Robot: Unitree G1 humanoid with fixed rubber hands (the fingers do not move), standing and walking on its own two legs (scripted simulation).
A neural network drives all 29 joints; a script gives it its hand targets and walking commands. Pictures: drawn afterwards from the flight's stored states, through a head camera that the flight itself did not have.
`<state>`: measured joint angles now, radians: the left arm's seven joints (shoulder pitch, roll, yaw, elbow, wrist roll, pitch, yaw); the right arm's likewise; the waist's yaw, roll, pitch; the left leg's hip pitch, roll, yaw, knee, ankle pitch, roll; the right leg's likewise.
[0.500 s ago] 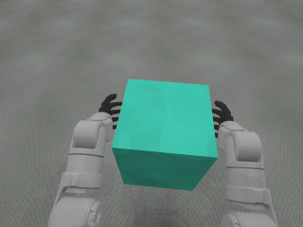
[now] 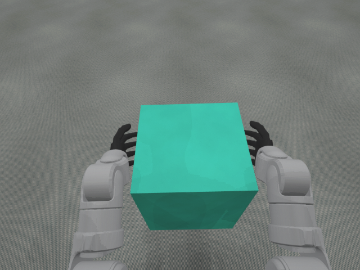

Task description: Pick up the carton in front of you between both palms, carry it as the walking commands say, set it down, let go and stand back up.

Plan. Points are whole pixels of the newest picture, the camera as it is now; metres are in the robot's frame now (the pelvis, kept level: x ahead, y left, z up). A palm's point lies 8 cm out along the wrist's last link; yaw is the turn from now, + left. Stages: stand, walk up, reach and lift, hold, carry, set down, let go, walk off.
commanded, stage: carry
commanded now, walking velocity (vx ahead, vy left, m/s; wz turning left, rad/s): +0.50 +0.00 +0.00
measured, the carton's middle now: (190, 171) +0.35 +0.00 +0.01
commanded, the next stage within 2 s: none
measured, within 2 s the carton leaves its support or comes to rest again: neither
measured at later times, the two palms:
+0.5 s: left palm (120, 90) +0.57 +0.20 +0.07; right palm (230, 96) +0.54 -0.10 +0.08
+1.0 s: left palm (145, 40) +0.83 +0.16 +0.08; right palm (230, 42) +0.83 -0.14 +0.07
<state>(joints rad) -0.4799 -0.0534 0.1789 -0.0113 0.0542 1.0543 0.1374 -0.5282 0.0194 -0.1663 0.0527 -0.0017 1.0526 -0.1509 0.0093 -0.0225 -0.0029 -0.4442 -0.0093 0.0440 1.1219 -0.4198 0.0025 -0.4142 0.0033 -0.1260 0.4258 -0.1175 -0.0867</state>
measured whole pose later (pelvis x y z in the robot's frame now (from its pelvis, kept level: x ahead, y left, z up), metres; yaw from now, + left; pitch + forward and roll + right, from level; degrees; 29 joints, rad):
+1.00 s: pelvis +0.56 +0.01 +0.00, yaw -1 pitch +3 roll +0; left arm -0.18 -0.14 0.12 -0.28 0.11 1.20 0.08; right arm -0.19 0.14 -0.13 -0.29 -0.12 1.22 -0.09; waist 0.01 0.04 -0.05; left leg -0.37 0.05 0.08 0.87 -0.49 -0.03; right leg -0.36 -0.04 -0.23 0.40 -0.10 -0.07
